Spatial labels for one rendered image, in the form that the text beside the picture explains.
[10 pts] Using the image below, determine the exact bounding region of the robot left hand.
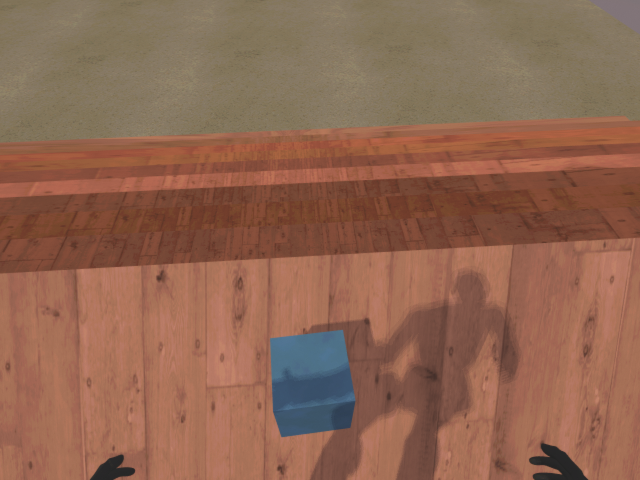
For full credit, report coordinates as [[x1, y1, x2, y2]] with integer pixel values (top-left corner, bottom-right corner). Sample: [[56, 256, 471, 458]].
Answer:
[[90, 455, 135, 480]]

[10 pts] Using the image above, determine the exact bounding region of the robot right hand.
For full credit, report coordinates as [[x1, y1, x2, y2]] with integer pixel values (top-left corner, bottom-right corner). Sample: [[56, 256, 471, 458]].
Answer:
[[529, 444, 588, 480]]

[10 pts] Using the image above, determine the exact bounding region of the carton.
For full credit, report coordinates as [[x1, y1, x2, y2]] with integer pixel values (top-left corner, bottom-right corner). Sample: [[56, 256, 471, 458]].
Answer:
[[270, 330, 355, 437]]

